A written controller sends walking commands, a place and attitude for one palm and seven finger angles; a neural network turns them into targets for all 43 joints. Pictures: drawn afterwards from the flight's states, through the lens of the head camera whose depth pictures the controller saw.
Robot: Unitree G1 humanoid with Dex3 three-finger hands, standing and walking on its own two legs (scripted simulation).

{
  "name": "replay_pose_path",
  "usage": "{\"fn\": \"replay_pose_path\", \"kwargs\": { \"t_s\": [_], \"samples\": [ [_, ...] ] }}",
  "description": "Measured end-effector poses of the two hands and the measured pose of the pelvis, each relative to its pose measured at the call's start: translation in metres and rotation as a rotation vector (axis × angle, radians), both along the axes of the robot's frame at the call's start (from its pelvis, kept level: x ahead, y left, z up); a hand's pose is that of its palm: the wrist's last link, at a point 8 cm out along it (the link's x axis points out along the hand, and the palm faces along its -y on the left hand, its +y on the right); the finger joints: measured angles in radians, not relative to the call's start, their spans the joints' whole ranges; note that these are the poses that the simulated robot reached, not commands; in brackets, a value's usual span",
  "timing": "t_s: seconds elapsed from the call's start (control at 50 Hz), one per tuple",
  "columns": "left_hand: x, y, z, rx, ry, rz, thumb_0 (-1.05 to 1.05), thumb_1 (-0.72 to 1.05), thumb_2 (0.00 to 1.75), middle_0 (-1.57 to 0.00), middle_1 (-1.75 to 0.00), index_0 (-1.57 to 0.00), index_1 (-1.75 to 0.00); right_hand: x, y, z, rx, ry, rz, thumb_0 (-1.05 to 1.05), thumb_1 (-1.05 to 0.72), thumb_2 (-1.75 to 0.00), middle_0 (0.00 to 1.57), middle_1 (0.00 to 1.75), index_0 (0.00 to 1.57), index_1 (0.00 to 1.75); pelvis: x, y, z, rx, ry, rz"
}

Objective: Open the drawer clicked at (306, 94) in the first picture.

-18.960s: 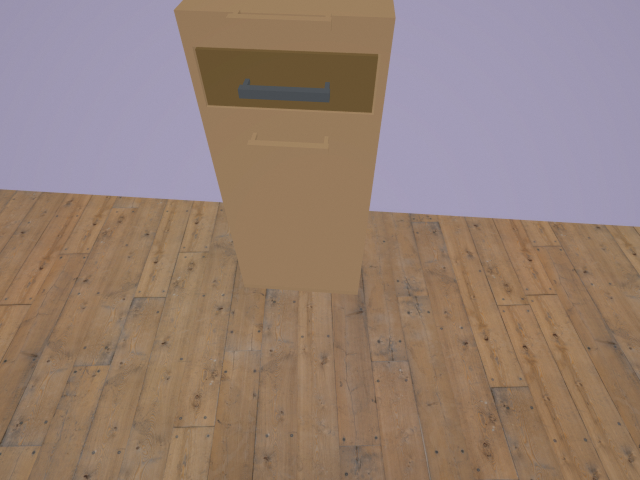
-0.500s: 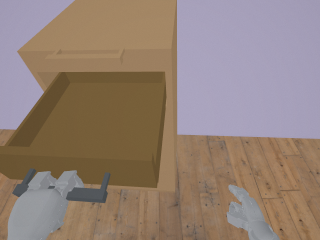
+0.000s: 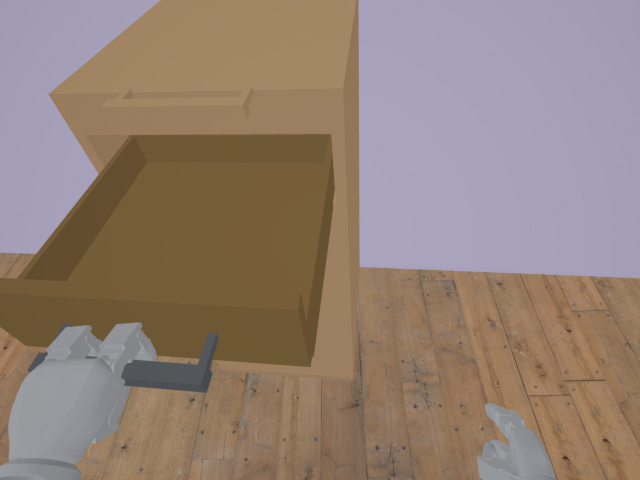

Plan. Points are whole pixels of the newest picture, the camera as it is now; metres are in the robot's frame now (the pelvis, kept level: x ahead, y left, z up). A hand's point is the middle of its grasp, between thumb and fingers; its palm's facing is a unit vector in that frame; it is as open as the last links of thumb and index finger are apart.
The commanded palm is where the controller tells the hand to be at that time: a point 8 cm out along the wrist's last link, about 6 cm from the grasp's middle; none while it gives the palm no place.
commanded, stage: open the thumb to release the handle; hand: left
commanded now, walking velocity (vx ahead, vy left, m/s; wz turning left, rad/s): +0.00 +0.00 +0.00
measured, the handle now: (128, 354) +0.22 +0.24 +0.09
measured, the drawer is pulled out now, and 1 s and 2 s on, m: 0.30 0.30 0.30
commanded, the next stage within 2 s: lift the hand off the handle in 0.36 s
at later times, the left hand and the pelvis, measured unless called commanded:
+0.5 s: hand (87, 410) +0.17 +0.27 +0.08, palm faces +0.02 -0.11 -0.99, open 13.5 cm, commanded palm +0.14 +0.26 +0.12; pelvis -0.01 +0.01 +0.01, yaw +1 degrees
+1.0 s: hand (94, 392) +0.18 +0.26 +0.10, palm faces +0.09 -0.10 -0.99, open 13.5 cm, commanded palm +0.15 +0.25 +0.16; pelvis -0.01 +0.02 +0.01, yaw +1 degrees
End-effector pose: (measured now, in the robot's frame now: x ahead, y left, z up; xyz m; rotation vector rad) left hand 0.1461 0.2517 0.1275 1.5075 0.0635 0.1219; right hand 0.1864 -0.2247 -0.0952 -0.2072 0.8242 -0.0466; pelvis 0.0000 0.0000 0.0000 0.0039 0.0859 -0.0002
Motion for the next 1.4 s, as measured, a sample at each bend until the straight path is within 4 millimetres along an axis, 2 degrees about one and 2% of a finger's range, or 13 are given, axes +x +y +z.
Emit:
{"fn": "replay_pose_path", "kwargs": {
  "t_s": [0.14,0.36,0.48,0.54,0.66,0.84,1.12,1.26,1.4],
  "samples": [
    [0.000,0.006,0.007,-0.014,-0.022,0.043,-0.02,0.38,0.68,-0.36,-1.26,-0.38,-1.30,0.004,0.010,0.007,0.010,-0.034,0.021,0.01,-0.90,-0.90,0.20,0.30,0.20,0.29,-0.005,0.001,0.003,-0.001,-0.023,0.010],
    [-0.003,0.010,0.009,-0.037,0.019,0.022,-0.01,-0.23,0.41,-0.30,-1.20,-0.33,-1.23,0.015,0.022,0.023,-0.010,-0.076,0.064,0.01,-0.90,-0.90,0.20,0.30,0.20,0.29,-0.009,0.007,0.009,-0.005,-0.043,0.014],
    [-0.002,0.021,0.004,-0.040,0.026,0.034,0.00,-0.41,0.34,-0.29,-1.19,-0.32,-1.21,0.014,0.028,0.023,-0.022,-0.060,0.075,0.01,-0.90,-0.90,0.20,0.30,0.20,0.29,-0.011,0.012,0.010,-0.011,-0.042,0.018],
    [0.000,0.019,-0.004,-0.079,0.031,0.045,0.00,-0.45,0.32,-0.28,-1.19,-0.32,-1.20,0.012,0.032,0.020,-0.014,-0.049,0.077,0.01,-0.90,-0.90,0.20,0.30,0.20,0.29,-0.011,0.015,0.009,-0.013,-0.032,0.021],
    [0.005,0.012,-0.007,-0.073,0.004,0.022,0.00,-0.48,0.30,-0.28,-1.19,-0.32,-1.20,0.006,0.040,0.013,-0.007,-0.014,0.094,0.01,-0.90,-0.90,0.20,0.30,0.20,0.29,-0.010,0.021,0.007,-0.015,-0.013,0.021],
    [0.006,0.011,-0.006,-0.054,0.001,0.018,0.00,-0.49,0.30,-0.30,-1.20,-0.33,-1.22,0.002,0.051,0.008,0.024,-0.001,0.091,0.01,-0.90,-0.90,0.20,0.30,0.20,0.29,-0.011,0.023,0.005,-0.016,-0.016,0.019],
    [0.008,0.008,0.036,-0.029,-0.037,0.025,0.00,-0.49,0.30,-0.31,-1.20,-0.39,-1.24,0.017,0.045,0.023,0.025,-0.068,0.094,0.01,-0.90,-0.90,0.20,0.30,0.20,0.29,-0.010,0.016,0.013,-0.009,-0.065,0.024],
    [0.005,0.003,0.062,-0.025,-0.069,0.018,0.00,-0.49,0.30,-0.32,-1.20,-0.37,-1.22,0.027,0.038,0.034,0.022,-0.107,0.104,0.01,-0.90,-0.90,0.20,0.30,0.20,0.29,-0.009,0.010,0.018,-0.007,-0.091,0.027],
    [0.006,0.002,0.077,-0.015,-0.050,0.016,0.00,-0.49,0.30,-0.32,-1.20,-0.35,-1.22,0.032,0.036,0.039,0.023,-0.120,0.118,0.01,-0.90,-0.90,0.20,0.30,0.20,0.29,-0.011,0.005,0.021,-0.004,-0.112,0.033]
  ]
}}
